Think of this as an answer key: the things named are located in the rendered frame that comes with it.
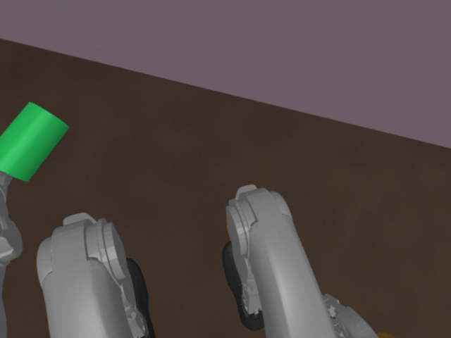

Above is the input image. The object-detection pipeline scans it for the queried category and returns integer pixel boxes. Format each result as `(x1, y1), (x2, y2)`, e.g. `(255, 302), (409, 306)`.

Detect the left robot arm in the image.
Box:
(0, 171), (23, 338)

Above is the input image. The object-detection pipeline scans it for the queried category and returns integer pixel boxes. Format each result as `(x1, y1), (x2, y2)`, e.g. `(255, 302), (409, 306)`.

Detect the right robot hand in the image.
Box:
(322, 294), (379, 338)

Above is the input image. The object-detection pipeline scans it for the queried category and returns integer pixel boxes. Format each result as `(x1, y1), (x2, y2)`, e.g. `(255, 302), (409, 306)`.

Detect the left robot foot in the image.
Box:
(126, 258), (156, 338)

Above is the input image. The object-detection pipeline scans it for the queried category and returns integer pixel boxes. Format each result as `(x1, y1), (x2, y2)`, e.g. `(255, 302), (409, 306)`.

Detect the right robot foot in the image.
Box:
(222, 241), (264, 331)

